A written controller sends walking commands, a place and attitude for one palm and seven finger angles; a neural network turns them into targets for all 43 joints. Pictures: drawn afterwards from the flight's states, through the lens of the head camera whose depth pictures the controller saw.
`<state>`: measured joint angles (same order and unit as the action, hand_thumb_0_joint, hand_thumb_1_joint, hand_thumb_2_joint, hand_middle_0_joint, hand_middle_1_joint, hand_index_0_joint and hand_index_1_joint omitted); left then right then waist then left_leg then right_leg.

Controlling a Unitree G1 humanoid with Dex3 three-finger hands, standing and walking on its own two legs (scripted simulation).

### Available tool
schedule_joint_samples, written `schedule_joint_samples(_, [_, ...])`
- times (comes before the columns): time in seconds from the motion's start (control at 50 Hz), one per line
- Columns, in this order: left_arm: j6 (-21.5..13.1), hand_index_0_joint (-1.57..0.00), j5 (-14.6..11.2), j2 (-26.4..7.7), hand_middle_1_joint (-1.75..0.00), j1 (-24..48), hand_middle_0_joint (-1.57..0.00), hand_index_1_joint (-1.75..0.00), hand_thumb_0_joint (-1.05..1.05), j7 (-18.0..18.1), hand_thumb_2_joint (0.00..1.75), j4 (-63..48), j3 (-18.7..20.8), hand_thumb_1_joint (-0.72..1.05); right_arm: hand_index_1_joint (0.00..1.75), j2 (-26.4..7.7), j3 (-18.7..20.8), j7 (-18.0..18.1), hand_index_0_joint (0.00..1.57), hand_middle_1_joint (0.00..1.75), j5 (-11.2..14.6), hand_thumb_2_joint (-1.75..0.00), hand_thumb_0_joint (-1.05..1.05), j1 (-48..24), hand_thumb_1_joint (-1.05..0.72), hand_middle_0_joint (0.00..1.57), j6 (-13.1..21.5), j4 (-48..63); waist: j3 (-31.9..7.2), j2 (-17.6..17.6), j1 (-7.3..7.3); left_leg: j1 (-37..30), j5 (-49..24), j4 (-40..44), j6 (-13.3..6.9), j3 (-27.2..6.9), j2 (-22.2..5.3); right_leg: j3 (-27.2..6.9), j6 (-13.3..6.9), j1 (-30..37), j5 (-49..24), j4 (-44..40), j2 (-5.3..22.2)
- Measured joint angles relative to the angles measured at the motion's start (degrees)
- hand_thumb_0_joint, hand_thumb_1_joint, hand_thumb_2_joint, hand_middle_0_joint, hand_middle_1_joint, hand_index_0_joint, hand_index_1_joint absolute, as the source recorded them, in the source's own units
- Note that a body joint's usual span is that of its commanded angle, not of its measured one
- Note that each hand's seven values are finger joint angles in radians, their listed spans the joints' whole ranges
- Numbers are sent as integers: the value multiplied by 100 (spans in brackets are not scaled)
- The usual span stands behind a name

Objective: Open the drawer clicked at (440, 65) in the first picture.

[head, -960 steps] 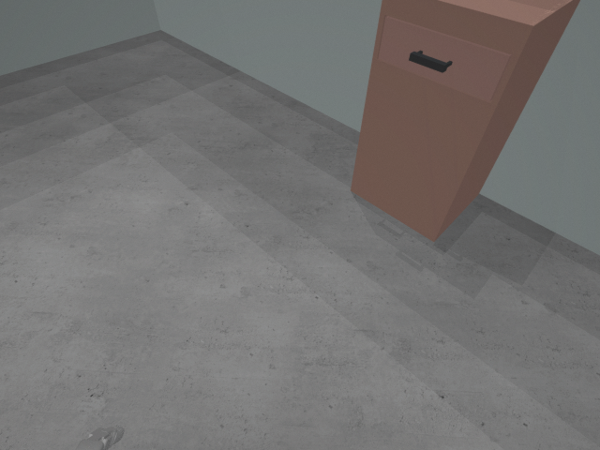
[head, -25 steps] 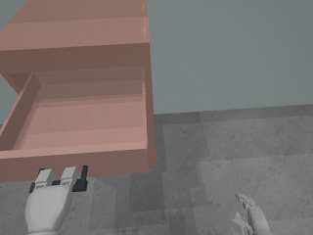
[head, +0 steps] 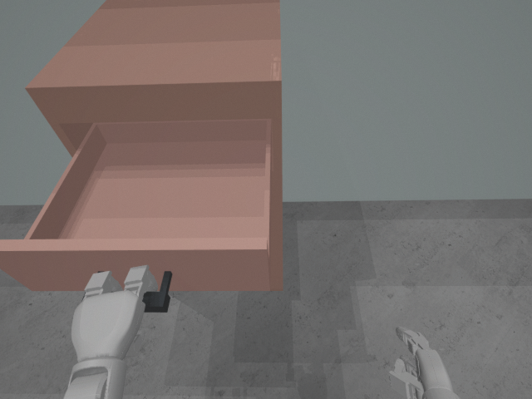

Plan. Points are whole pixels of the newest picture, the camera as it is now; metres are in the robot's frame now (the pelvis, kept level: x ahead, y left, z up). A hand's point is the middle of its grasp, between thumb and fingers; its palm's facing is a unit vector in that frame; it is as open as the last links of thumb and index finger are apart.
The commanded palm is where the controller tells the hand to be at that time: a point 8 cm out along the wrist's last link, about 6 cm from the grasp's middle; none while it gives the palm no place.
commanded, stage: open the thumb to release the handle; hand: left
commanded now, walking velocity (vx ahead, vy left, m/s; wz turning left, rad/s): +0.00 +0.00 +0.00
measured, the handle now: (130, 289) +0.26 +0.25 +0.01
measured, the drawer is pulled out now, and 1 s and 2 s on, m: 0.30 0.30 0.30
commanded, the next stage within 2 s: lift the hand off the handle in 0.16 s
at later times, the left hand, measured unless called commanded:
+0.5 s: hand (137, 327) +0.21 +0.23 -0.01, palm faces +0.02 -0.07 -1.00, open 13.8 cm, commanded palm +0.19 +0.23 +0.04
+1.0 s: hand (125, 312) +0.22 +0.23 +0.03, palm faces +0.03 -0.08 -1.00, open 13.3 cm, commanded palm +0.20 +0.23 +0.10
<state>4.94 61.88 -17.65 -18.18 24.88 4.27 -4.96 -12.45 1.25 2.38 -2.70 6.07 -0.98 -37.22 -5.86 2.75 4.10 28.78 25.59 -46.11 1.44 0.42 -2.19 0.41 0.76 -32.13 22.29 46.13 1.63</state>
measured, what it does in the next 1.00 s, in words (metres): stands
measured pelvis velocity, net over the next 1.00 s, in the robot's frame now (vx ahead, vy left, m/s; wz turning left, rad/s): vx -0.01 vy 0.00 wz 0.01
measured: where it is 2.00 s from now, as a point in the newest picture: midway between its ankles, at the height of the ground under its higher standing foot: outside the picture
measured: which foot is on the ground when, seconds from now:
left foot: down 0.00-1.00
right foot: down 0.00-1.00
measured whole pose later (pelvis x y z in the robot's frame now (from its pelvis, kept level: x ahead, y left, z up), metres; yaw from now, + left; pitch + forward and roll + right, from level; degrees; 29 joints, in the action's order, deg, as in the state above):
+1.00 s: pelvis -0.01 +0.00 +0.02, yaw +1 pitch +4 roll +1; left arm 4.9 59.3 -20.0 -11.7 19.5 3.6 -7.2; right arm -13.0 1.4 4.1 -1.6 5.8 0.0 -38.7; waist -2.8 3.8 5.2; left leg 21.4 21.0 -38.5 1.6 0.0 -1.5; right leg 0.9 0.5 -24.8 18.6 39.5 2.1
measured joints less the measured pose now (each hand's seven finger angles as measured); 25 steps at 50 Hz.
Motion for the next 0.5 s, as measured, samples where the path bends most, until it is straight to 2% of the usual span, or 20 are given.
schedule_joint_samples(0.14, [-254,-34,75,-46,-123,97,-30,-124,0,-14,44,99,77,-18,30,-16,32,-9,20,30,-28,-90,1,18,-90,20,41,9,53,-48,25,25,-58,6,13,-9,-1,6,-16,-24,-54,-4,-3])
schedule_joint_samples(0.22, [-320,-33,88,-48,-121,116,-29,-122,0,40,37,137,120,-34,30,-8,62,-20,20,30,-29,-90,1,41,-90,20,54,-16,57,-57,12,73,-70,-20,16,-6,-7,0,-19,-71,-75,12,-11])
schedule_joint_samples(0.34, [-219,-32,54,1,-119,119,-28,-121,-1,114,32,151,92,-45,30,-7,82,-35,20,30,-17,-90,1,107,-90,20,51,-32,48,-28,-37,115,-74,-48,7,1,-4,-10,-12,-109,-92,25,-9])
schedule_joint_samples(0.5, [-132,-32,150,88,-119,472,-29,-121,-1,190,30,422,-131,-49,30,-11,68,19,20,30,-10,-90,1,128,-90,20,49,-138,79,0,-14,157,-105,-55,-10,-6,30,-8,0,-148,-108,43,23])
